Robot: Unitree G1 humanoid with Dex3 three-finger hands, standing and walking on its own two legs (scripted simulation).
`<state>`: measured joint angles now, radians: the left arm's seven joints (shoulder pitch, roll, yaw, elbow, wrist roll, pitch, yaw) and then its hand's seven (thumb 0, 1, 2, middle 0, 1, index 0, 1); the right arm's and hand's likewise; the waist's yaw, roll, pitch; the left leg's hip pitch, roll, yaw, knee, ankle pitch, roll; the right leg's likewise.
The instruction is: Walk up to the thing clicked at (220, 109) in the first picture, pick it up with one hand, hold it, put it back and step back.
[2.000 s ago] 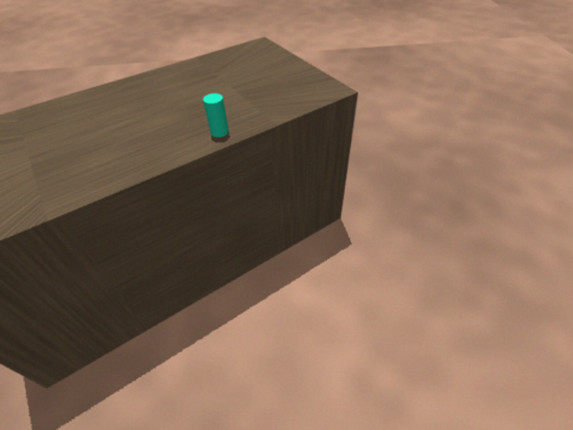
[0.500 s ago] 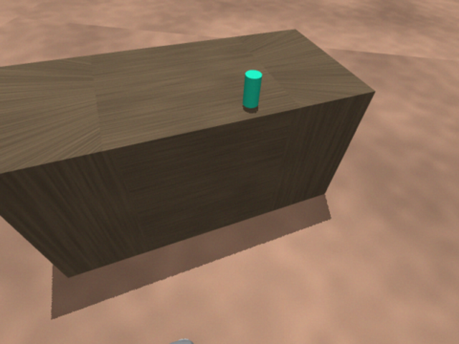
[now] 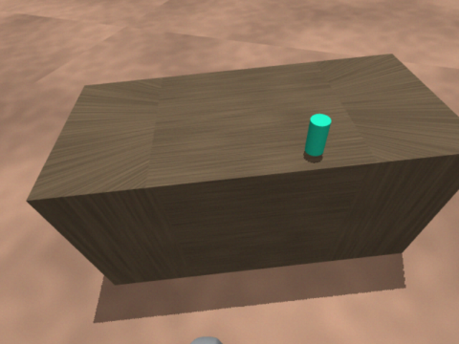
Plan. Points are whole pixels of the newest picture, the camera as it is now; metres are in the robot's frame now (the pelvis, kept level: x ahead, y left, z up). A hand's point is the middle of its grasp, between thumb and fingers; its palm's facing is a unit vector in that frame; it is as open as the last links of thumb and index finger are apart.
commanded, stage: walk up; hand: right
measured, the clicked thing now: (317, 135) +0.66 -0.18 -0.06
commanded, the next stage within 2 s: none
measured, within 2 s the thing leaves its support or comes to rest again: neither
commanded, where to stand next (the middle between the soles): +0.25 -0.03 m, yaw +8 degrees
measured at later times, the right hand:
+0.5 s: hand (410, 296) +0.25 -0.31 -0.12, palm faces -0.15 +0.88 -0.45, open 7.4 cm
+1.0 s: hand (395, 273) +0.31 -0.31 -0.16, palm faces -0.23 +0.90 -0.38, open 7.4 cm
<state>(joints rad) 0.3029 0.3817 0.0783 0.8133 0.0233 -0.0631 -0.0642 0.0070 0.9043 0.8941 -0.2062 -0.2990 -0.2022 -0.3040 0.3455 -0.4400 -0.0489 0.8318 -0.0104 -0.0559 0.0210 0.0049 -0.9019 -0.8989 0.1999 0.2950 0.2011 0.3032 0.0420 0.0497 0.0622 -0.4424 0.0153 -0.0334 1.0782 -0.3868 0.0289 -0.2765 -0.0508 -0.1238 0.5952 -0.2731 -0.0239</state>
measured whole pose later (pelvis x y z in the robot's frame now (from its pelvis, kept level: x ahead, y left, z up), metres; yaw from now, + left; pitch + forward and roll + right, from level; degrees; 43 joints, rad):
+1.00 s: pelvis +0.19 -0.06 -0.01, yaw +12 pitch -2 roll -1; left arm 0.17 0.40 0.02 0.97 0.00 -0.03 0.01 0.01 0.90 0.89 -0.21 -0.30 -0.20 -0.30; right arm 0.20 -0.40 -0.02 0.97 -0.02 0.02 0.02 0.00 -0.90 -0.90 0.20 0.30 0.20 0.30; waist 0.00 0.01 0.08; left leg -0.33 0.01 0.00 0.74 -0.38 0.01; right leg -0.36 -0.07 -0.05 0.70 -0.30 0.02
